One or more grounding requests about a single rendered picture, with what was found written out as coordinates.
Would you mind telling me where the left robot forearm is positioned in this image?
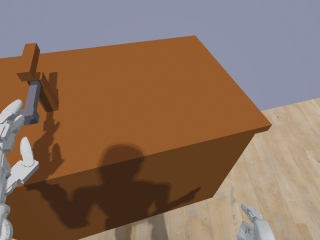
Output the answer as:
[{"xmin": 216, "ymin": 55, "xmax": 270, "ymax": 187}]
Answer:
[{"xmin": 0, "ymin": 203, "xmax": 13, "ymax": 240}]

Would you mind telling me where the counter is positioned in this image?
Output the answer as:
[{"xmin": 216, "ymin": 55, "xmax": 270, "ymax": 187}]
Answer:
[{"xmin": 0, "ymin": 35, "xmax": 272, "ymax": 240}]

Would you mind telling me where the left robot hand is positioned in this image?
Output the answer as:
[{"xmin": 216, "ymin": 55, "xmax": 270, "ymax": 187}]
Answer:
[{"xmin": 0, "ymin": 99, "xmax": 39, "ymax": 204}]

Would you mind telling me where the tap lever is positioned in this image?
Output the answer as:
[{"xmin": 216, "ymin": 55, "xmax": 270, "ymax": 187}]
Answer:
[{"xmin": 19, "ymin": 80, "xmax": 41, "ymax": 126}]

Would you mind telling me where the right robot hand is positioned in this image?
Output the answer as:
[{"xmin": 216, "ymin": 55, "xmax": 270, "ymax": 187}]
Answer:
[{"xmin": 237, "ymin": 203, "xmax": 275, "ymax": 240}]

